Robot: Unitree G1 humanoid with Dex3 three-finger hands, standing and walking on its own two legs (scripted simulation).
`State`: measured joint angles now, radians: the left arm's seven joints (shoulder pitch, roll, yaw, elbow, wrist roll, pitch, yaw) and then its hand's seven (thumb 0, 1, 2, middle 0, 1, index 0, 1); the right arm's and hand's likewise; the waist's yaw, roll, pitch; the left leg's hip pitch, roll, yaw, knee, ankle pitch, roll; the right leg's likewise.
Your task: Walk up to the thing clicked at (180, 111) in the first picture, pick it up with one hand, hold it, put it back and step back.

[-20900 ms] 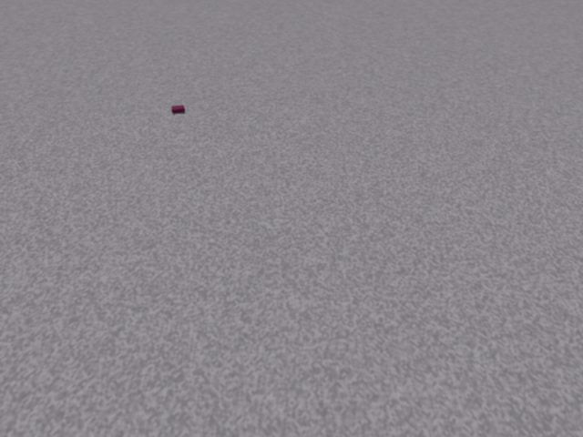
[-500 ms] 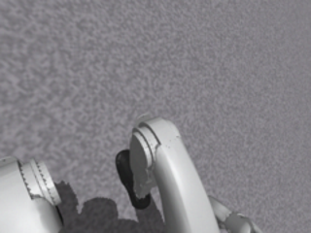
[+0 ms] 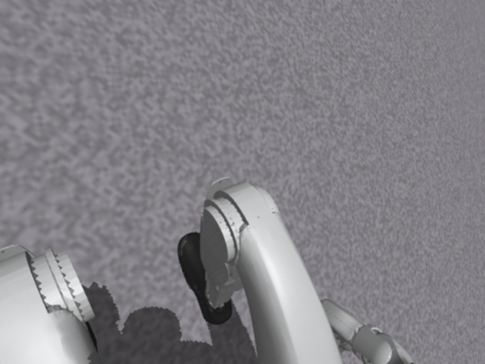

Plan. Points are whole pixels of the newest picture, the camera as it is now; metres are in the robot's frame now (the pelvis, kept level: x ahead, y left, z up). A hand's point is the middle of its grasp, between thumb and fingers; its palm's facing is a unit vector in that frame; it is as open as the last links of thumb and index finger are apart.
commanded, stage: close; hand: left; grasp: from above
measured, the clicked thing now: out of the picture +0.43 +0.35 -0.29
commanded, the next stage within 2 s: settle in 0.70 s
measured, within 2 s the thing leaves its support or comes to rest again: leaves its support in 1.16 s
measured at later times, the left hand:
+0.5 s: hand out of the picture +0.43 +0.34 -0.26, palm faces -0.44 -0.16 -0.89, open 8.5 cm
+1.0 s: hand out of the picture +0.43 +0.34 -0.25, palm faces -0.44 -0.18 -0.88, open 7.1 cm
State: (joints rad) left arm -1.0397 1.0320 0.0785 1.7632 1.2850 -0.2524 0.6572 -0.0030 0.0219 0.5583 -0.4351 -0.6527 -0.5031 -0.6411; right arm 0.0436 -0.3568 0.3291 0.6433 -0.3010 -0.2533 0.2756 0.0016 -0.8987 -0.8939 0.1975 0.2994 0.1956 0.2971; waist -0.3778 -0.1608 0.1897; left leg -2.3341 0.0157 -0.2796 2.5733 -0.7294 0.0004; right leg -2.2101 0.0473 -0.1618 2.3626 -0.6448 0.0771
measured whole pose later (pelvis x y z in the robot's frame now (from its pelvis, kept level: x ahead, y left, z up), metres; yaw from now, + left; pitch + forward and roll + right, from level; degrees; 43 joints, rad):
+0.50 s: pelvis +0.00 +0.00 +0.00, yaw +0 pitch +27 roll -15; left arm -1.02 1.04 0.10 1.74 1.30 -0.28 0.64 0.00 0.32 0.32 -0.63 -0.38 -0.74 -0.39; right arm 0.06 -0.35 0.33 0.63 -0.30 -0.21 0.25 0.00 -0.90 -0.89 0.20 0.30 0.20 0.30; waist -0.38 -0.15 0.18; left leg -2.34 0.02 -0.27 2.57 -0.73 0.00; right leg -2.22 0.05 -0.16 2.36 -0.64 0.08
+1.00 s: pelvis +0.00 +0.00 +0.00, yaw +0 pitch +28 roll -15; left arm -1.01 1.01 0.14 1.69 1.29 -0.26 0.58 0.03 0.49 0.11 -0.90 -0.15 -0.95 -0.15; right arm 0.08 -0.35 0.30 0.63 -0.29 -0.20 0.25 0.00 -0.91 -0.90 0.20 0.30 0.20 0.30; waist -0.37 -0.13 0.16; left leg -2.36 0.01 -0.27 2.57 -0.73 0.00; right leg -2.24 0.04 -0.15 2.37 -0.65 0.07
